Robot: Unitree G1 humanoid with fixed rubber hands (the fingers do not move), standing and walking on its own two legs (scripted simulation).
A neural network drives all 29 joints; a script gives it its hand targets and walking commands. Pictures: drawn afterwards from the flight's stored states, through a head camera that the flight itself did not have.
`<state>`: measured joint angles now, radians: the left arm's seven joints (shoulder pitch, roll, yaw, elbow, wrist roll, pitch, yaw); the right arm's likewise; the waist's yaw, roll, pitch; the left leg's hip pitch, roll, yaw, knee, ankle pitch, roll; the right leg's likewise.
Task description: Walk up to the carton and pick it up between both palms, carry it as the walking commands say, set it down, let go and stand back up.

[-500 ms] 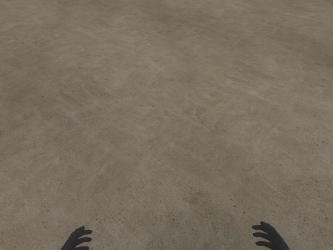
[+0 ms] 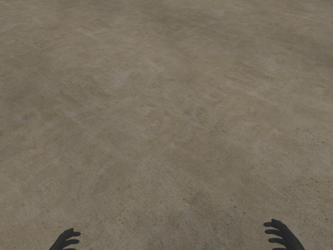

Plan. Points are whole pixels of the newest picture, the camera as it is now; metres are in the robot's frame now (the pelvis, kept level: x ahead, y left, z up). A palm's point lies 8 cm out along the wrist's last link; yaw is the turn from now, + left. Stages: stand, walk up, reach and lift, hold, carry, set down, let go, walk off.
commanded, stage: stand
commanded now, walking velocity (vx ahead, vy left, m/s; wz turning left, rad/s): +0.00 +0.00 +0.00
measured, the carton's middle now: out of the picture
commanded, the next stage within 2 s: walk up in 0.64 s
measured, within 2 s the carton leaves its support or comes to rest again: neither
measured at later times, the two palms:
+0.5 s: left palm out of the picture +0.13 +0.28 -0.07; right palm out of the picture +0.15 -0.28 -0.06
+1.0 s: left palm out of the picture +0.12 +0.27 -0.09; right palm out of the picture +0.11 -0.30 -0.08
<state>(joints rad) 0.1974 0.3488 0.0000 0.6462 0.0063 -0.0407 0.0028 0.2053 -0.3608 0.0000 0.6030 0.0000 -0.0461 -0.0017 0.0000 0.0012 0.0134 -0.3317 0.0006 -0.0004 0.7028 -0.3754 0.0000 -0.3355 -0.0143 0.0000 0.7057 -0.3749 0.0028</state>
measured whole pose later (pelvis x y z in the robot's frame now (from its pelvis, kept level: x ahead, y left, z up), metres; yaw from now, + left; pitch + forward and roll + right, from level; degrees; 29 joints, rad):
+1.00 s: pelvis -0.02 -0.01 +0.00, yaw -2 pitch -3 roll +0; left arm 0.20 0.36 0.00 0.72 0.01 0.03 -0.03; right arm 0.21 -0.36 0.00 0.60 0.00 0.05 0.00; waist 0.00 0.00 0.08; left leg -0.29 0.04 0.03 0.70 -0.37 -0.01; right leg -0.31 0.01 0.01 0.70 -0.34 -0.01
